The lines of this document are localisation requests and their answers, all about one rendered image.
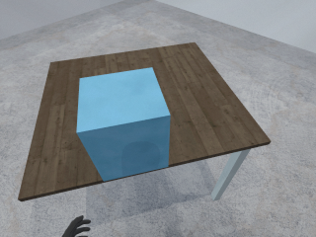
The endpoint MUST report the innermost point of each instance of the carton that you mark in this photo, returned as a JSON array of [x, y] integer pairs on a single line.
[[124, 123]]

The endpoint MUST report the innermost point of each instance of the left robot hand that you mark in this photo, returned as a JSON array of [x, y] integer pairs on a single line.
[[72, 229]]

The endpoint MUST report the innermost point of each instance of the table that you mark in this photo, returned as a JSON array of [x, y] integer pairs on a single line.
[[206, 118]]

